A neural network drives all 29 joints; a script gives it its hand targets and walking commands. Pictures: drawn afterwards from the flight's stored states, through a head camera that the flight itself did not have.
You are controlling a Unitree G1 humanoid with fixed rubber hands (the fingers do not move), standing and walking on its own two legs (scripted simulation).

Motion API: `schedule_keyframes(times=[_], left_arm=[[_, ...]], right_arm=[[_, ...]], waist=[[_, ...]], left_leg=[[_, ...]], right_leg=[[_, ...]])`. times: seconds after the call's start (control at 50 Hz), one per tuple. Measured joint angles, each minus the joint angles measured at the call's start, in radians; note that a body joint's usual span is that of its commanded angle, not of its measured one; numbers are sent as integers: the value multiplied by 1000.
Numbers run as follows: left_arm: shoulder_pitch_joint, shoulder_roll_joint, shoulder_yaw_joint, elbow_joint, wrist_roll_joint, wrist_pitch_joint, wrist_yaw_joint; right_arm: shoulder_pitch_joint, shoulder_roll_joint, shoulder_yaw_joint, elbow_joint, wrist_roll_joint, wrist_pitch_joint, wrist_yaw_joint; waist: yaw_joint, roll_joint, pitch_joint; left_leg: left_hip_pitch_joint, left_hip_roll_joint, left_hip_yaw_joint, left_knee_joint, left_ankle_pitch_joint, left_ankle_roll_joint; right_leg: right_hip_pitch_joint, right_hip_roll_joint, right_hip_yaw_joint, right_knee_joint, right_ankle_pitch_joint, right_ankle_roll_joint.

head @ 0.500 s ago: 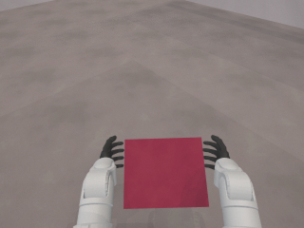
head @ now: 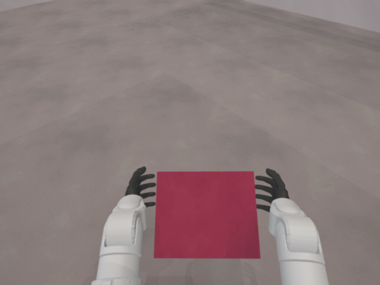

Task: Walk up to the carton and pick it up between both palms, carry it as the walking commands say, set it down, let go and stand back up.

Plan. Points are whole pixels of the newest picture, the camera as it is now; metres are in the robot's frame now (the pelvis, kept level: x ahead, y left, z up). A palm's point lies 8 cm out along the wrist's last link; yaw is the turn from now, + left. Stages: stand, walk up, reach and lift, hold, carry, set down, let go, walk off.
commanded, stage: carry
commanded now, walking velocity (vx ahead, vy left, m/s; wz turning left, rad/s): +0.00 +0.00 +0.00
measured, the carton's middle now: (204, 212) +0.32 +0.01 -0.06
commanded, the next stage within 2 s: hold in 0.42 s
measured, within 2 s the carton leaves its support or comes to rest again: neither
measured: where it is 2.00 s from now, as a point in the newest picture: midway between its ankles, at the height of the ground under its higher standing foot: outside the picture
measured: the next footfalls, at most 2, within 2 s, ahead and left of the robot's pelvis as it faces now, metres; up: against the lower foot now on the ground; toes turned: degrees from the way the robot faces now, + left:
none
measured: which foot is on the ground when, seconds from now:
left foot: down 0.00-1.00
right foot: down 0.00-1.00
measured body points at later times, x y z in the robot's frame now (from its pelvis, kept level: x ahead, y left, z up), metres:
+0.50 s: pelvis +0.00 +0.00 +0.00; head -0.02 +0.00 +0.45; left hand +0.30 +0.15 +0.03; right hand +0.29 -0.15 +0.03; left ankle +0.06 +0.12 -0.73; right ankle +0.02 -0.11 -0.73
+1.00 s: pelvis +0.01 +0.01 +0.01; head -0.04 +0.01 +0.46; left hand +0.31 +0.16 +0.04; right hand +0.31 -0.15 +0.04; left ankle +0.06 +0.12 -0.73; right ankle +0.02 -0.11 -0.73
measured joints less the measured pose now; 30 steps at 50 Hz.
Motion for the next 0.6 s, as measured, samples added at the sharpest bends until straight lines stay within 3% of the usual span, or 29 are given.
schedule_keyframes(times=[0.42,0.5,0.6], left_arm=[[3,0,-2,-7,-2,6,-1],[-34,-6,72,121,26,-60,-42],[-58,-11,108,161,59,-96,-60]], right_arm=[[-2,0,0,-6,0,6,-2],[-62,11,-36,146,-58,-53,36],[-98,19,-61,203,-82,-84,64]], waist=[[1,2,0],[-7,1,72],[-28,-18,92]], left_leg=[[-4,0,1,3,1,1],[116,2,11,-51,13,-1],[215,9,31,-96,16,0]], right_leg=[[-4,0,1,3,2,1],[108,10,20,-56,24,-2],[198,20,42,-102,37,-3]])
